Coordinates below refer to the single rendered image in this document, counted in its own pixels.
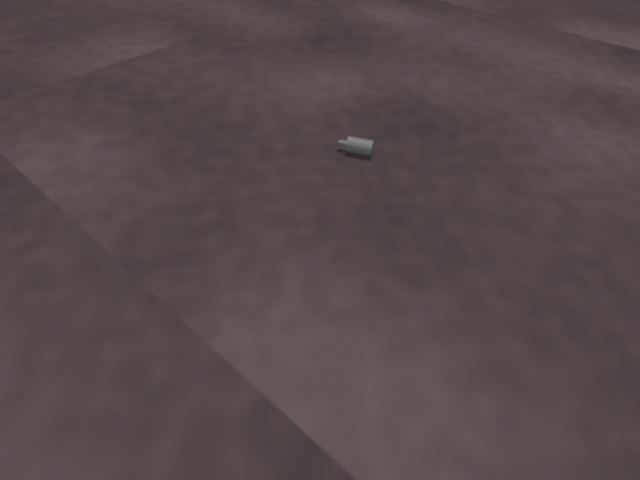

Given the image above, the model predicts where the bottle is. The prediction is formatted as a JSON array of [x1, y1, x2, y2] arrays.
[[338, 136, 374, 156]]

